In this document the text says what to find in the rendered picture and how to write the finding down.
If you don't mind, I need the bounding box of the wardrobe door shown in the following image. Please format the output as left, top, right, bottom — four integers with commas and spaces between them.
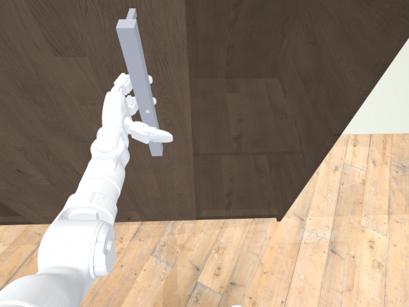
0, 0, 196, 224
0, 202, 21, 216

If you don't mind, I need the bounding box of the left robot hand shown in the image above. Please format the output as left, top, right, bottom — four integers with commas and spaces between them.
102, 73, 173, 144

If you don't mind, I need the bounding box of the robot left forearm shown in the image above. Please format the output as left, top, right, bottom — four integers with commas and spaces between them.
38, 125, 130, 270

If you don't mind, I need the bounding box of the handle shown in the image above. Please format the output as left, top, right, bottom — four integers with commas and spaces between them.
116, 8, 163, 156

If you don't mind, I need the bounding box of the robot left upper arm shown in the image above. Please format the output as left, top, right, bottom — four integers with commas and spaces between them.
0, 219, 116, 307

